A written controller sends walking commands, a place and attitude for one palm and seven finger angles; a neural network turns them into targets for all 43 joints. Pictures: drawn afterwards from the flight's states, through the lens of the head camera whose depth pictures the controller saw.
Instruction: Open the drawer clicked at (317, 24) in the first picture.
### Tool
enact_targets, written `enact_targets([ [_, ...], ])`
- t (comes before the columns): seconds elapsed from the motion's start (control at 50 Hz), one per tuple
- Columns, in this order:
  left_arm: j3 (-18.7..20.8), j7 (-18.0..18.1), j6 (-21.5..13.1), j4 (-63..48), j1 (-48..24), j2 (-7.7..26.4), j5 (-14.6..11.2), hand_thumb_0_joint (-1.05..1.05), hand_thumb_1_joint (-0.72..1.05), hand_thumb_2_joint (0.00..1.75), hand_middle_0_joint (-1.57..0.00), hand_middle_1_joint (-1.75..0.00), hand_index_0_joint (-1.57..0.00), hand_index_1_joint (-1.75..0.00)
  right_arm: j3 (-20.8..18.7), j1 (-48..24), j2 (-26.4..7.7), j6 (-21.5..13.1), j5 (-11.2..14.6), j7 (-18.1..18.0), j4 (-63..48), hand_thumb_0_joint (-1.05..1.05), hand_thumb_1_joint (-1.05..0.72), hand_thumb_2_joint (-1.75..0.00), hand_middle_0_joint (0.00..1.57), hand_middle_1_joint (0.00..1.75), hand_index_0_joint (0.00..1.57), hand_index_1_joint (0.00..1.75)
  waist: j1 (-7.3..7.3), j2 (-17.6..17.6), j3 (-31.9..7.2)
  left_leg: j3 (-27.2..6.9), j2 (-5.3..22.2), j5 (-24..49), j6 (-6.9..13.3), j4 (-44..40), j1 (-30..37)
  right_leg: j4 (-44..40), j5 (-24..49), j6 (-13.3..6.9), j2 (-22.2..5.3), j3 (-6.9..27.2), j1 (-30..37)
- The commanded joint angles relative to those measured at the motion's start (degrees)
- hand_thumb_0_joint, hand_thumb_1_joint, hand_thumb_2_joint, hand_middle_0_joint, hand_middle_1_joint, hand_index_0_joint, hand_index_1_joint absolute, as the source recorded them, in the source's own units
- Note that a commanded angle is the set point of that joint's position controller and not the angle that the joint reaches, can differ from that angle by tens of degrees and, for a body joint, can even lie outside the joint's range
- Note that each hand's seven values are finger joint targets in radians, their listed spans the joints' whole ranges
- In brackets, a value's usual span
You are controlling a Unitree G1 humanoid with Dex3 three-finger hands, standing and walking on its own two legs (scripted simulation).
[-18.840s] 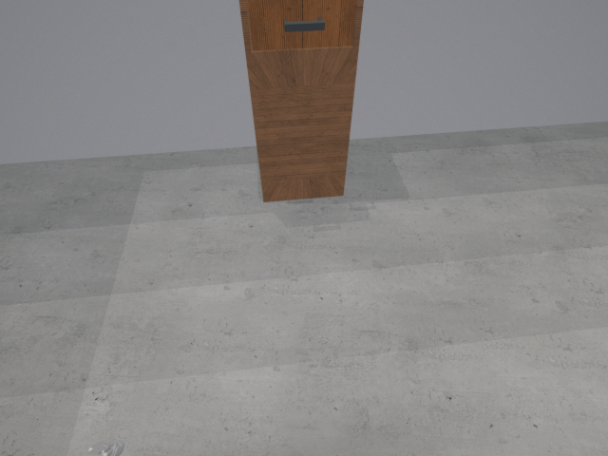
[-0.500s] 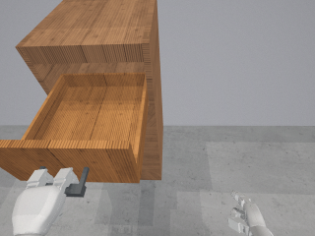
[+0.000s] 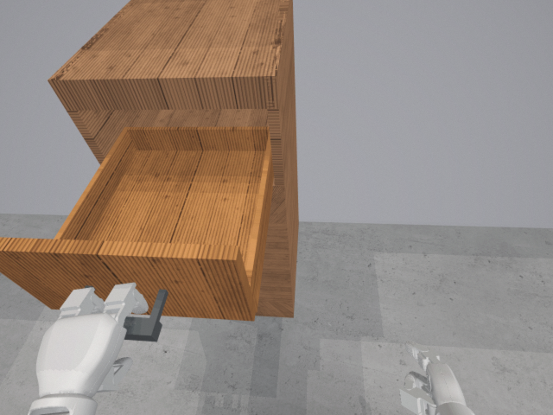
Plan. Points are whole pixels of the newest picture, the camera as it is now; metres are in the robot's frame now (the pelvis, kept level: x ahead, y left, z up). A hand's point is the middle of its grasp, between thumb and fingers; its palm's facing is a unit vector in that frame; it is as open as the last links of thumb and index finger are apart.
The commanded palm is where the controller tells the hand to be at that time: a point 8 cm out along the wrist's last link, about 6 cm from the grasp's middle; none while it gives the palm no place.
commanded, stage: open the thumb to release the handle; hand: left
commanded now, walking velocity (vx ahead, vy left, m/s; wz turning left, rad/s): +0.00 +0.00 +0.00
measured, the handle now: (117, 311) +0.23 +0.25 +0.06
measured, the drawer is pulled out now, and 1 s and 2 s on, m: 0.30 0.30 0.30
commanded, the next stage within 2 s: lift the hand off the handle in 0.14 s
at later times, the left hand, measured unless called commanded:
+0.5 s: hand (112, 356) +0.17 +0.24 +0.03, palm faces +0.03 -0.08 -1.00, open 13.8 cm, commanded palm +0.15 +0.24 +0.08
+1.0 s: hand (95, 334) +0.18 +0.25 +0.09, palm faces +0.06 -0.07 -1.00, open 13.4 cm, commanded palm +0.16 +0.25 +0.15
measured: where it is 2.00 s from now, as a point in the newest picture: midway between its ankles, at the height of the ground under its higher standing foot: outside the picture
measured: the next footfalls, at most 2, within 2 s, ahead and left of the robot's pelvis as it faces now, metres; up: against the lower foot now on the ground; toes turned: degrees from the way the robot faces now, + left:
none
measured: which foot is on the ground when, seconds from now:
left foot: down 0.00-1.00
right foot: down 0.00-1.00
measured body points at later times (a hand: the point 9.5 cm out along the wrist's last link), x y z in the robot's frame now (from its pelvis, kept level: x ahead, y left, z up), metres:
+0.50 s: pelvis -0.01 +0.00 +0.00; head +0.01 -0.04 +0.45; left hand +0.17 +0.25 +0.09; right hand +0.20 -0.22 -0.10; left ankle -0.04 +0.12 -0.71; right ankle +0.00 -0.11 -0.71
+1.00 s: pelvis -0.01 +0.00 +0.02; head -0.01 -0.04 +0.46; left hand +0.18 +0.25 +0.14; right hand +0.21 -0.20 -0.09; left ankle -0.04 +0.12 -0.71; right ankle -0.01 -0.11 -0.71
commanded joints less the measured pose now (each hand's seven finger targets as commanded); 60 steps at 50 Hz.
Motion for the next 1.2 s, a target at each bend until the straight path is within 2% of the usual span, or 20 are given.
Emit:
enact_targets([
  [0.0, 8.9, 1.7, -0.1, -9.5, 0.3, 9.5, -0.4, 0.00, -0.43, 0.33, -0.30, -1.21, -0.30, -1.21, -2.1, -7.0, -6.1, -3.1, -0.3, -0.4, -9.2, 0.00, -0.90, -0.90, 0.20, 0.30, 0.20, 0.30, 1.11, -4.0, -7.1, -1.7, -1.8, 19.7, 0.7, -4.8, 3.0, -6.1, 19.7, -0.7, 1.0, 1.5, 7.3],
  [0.04, 10.0, 1.6, -0.4, -8.4, -0.3, 10.5, -0.5, 0.00, -0.50, 0.30, -0.30, -1.20, -0.30, -1.20, -2.1, -7.1, -6.3, -3.0, -0.4, -0.6, -9.1, 0.00, -0.90, -0.90, 0.20, 0.30, 0.20, 0.30, 0.91, -5.2, -6.1, -1.7, -1.9, 18.6, 0.7, -5.0, 2.6, -7.0, 19.4, -0.7, 1.0, 2.1, 7.4],
  [0.14, 9.6, 1.7, -1.2, -8.3, -4.0, 10.4, 0.1, 0.00, -0.50, 0.30, -0.30, -1.20, -0.30, -1.20, -2.3, -7.1, -6.2, -3.1, -0.5, -0.7, -8.8, 0.00, -0.90, -0.90, 0.20, 0.30, 0.20, 0.30, 0.81, -3.4, -6.7, -1.8, -2.2, 17.3, 0.6, -5.4, 3.3, -7.4, 16.6, -0.9, 1.0, 2.0, 6.9],
  [0.2, 8.0, 1.7, -1.3, -8.9, -3.8, 9.0, 0.3, 0.00, -0.50, 0.30, -0.30, -1.20, -0.30, -1.20, -2.4, -7.2, -5.9, -3.2, -0.5, -0.5, -8.8, 0.00, -0.90, -0.90, 0.20, 0.30, 0.20, 0.30, 1.02, -2.0, -7.4, -1.8, -2.2, 18.3, 0.6, -5.3, 3.9, -7.0, 17.3, -0.9, 1.0, 1.6, 6.7],
  [0.22, 5.3, 1.5, -1.0, -6.2, -3.4, 6.2, 0.3, 0.00, -0.50, 0.30, -0.30, -1.20, -0.30, -1.20, -2.4, -7.1, -5.7, -3.3, -0.6, -0.3, -8.6, 0.00, -0.90, -0.90, 0.20, 0.30, 0.20, 0.30, 0.39, -3.8, -5.4, -1.8, -2.2, 17.3, 0.7, -5.2, 3.0, -7.0, 16.2, -0.8, 1.0, 1.0, 5.5],
  [0.26, 6.1, 1.4, -1.3, -7.6, -7.4, 7.9, 0.7, 0.00, -0.50, 0.30, -0.30, -1.20, -0.30, -1.20, -2.6, -7.2, -6.1, -3.2, -0.7, -0.4, -8.5, 0.00, -0.90, -0.90, 0.20, 0.30, 0.20, 0.30, 0.23, -3.6, -6.7, -1.8, -2.2, 16.7, 0.7, -5.2, 3.3, -7.2, 15.1, -0.8, 1.0, 1.6, 5.3],
  [0.36, 4.3, 1.2, -0.5, -7.6, -9.4, 7.2, 1.4, 0.00, -0.50, 0.30, -0.30, -1.20, -0.30, -1.20, -2.5, -7.4, -6.1, -3.3, -0.7, -0.3, -8.5, 0.00, -0.90, -0.90, 0.20, 0.30, 0.20, 0.30, 0.15, -3.5, -7.0, -2.0, -2.3, 16.4, 0.7, -5.3, 3.5, -7.1, 14.6, -0.9, 0.9, 1.6, 5.4],
  [0.44, 5.6, 0.9, -0.4, -6.5, -8.3, 8.6, 1.2, 0.00, -0.50, 0.30, -0.30, -1.20, -0.30, -1.20, -2.5, -7.5, -6.2, -3.4, -0.6, -0.6, -8.4, 0.00, -0.90, -0.90, 0.20, 0.30, 0.20, 0.30, 0.75, -4.1, -7.9, -1.9, -2.5, 17.4, 0.7, -5.5, 3.3, -7.3, 16.4, -1.0, 1.0, 1.8, 7.4],
  [0.48, 3.6, 0.8, -0.4, -6.8, -10.3, 6.7, 1.3, 0.00, -0.50, 0.30, -0.30, -1.20, -0.30, -1.20, -2.6, -7.6, -5.9, -3.5, -0.6, -0.5, -8.2, 0.00, -0.90, -0.90, 0.20, 0.30, 0.20, 0.30, 0.27, -2.9, -6.5, -2.0, -2.4, 16.5, 0.7, -5.8, 3.5, -7.3, 14.6, -1.0, 0.9, 1.3, 6.0],
  [0.54, 4.8, 0.8, -0.6, -7.5, -13.5, 8.7, 1.4, 0.00, -0.50, 0.30, -0.30, -1.20, -0.30, -1.20, -2.6, -7.6, -6.1, -3.5, -0.7, -0.8, -8.1, 0.00, -0.90, -0.90, 0.20, 0.30, 0.20, 0.30, 0.05, -3.8, -6.7, -2.0, -2.4, 15.2, 0.8, -6.1, 3.8, -8.4, 12.4, -1.0, 1.0, 1.7, 6.0],
  [0.6, 4.5, 0.9, -0.4, -10.7, -15.3, 8.9, 1.3, 0.00, -0.50, 0.30, -0.30, -1.20, -0.30, -1.20, -2.3, -7.7, -5.6, -3.8, -0.6, -0.9, -8.5, 0.00, -0.90, -0.90, 0.20, 0.30, 0.20, 0.30, 0.54, -0.5, -8.2, -2.2, -2.5, 16.0, 0.8, -6.7, 5.7, -8.4, 12.1, -1.2, 0.9, 1.2, 6.7],
  [0.68, 6.8, 0.3, 0.1, -11.3, -15.5, 11.0, 0.2, 0.00, -0.50, 0.30, -0.30, -1.20, -0.30, -1.20, -2.3, -8.1, -5.5, -3.8, -0.3, -1.4, -8.0, 0.00, -0.90, -0.90, 0.20, 0.30, 0.20, 0.30, 0.84, -1.9, -8.3, -2.1, -2.4, 17.0, 0.9, -7.7, 6.8, -9.8, 13.6, -0.9, 0.8, 1.7, 9.1],
  [0.7, 5.7, -0.1, 0.4, -11.7, -14.6, 9.9, -0.2, 0.00, -0.50, 0.30, -0.30, -1.20, -0.30, -1.20, -2.0, -8.2, -5.5, -3.9, -0.2, -1.4, -8.4, 0.00, -0.90, -0.90, 0.20, 0.30, 0.20, 0.30, 0.79, -1.7, -7.2, -2.1, -2.5, 16.8, 1.0, -8.1, 6.8, -10.2, 13.6, -0.8, 0.7, 1.4, 9.1],
  [0.74, 8.1, -0.9, 0.9, -10.8, -15.2, 12.4, -0.8, 0.00, -0.50, 0.30, -0.30, -1.20, -0.30, -1.20, -1.8, -9.0, -5.8, -3.6, 0.0, -1.7, -7.9, 0.00, -0.90, -0.90, 0.20, 0.30, 0.20, 0.30, 0.97, -2.7, -6.0, -2.3, -2.4, 17.3, 0.9, -9.1, 6.9, -11.4, 13.9, -0.8, 0.9, 1.8, 10.5],
  [0.92, 7.8, -5.4, 1.7, -15.0, -15.9, 13.1, -2.7, 0.00, -0.50, 0.30, -0.30, -1.20, -0.30, -1.20, -1.2, -9.8, -6.0, -3.4, 0.4, -1.8, -8.2, 0.00, -0.90, -0.90, 0.20, 0.30, 0.20, 0.30, 1.87, -2.1, -5.5, -1.9, -2.4, 20.0, 1.0, -12.9, 10.5, -14.7, 16.5, -0.4, 0.4, 0.9, 15.3],
  [0.98, 8.2, -7.1, 2.0, -14.8, -18.5, 13.8, -3.3, 0.00, -0.50, 0.30, -0.30, -1.20, -0.30, -1.20, -1.0, -10.0, -6.2, -2.9, 0.7, -1.7, -7.5, 0.00, -0.90, -0.90, 0.20, 0.30, 0.20, 0.30, 1.37, -2.9, -3.8, -1.9, -2.3, 19.9, 1.0, -14.1, 11.4, -16.3, 16.0, -0.2, 0.5, 0.9, 15.9],
  [1.04, 8.7, -8.5, 2.2, -17.2, -17.4, 14.3, -3.9, 0.00, -0.50, 0.30, -0.30, -1.20, -0.30, -1.20, -0.9, -10.7, -6.4, -3.1, 0.9, -1.7, -8.2, 0.00, -0.90, -0.90, 0.20, 0.30, 0.20, 0.30, 1.97, -0.9, -5.7, -1.9, -2.2, 22.1, 0.9, -14.9, 13.6, -17.1, 17.3, -0.3, 0.6, 0.8, 18.0],
  [1.08, 8.3, -9.5, 2.1, -17.1, -19.1, 14.3, -4.6, 0.00, -0.50, 0.30, -0.30, -1.20, -0.30, -1.20, -0.8, -10.4, -6.3, -2.8, 0.9, -1.6, -7.5, 0.00, -0.90, -0.90, 0.20, 0.30, 0.20, 0.30, 1.41, -2.4, -2.9, -1.9, -2.1, 21.5, 0.9, -15.9, 13.2, -18.0, 16.6, -0.1, 0.6, 0.2, 17.6],
  [1.14, 8.6, -10.4, 2.4, -19.6, -21.1, 15.2, -4.6, 0.00, -0.50, 0.30, -0.30, -1.20, -0.30, -1.20, -0.4, -11.7, -6.6, -3.0, 1.2, -1.6, -8.2, 0.00, -0.90, -0.90, 0.20, 0.30, 0.20, 0.30, 1.78, 0.2, -4.3, -2.3, -1.9, 23.0, 0.8, -16.6, 15.2, -18.8, 17.1, -0.3, 0.8, 0.5, 18.9],
  [1.18, 8.2, -11.1, 2.2, -20.1, -21.9, 15.1, -4.8, 0.00, -0.50, 0.30, -0.30, -1.20, -0.30, -1.20, -0.6, -10.8, -6.5, -2.9, 1.1, -1.4, -7.5, 0.00, -0.90, -0.90, 0.20, 0.30, 0.20, 0.30, 1.66, -0.6, -4.3, -2.3, -1.9, 24.4, 0.8, -17.3, 15.7, -19.0, 18.4, -0.3, 0.7, -0.1, 19.8],
])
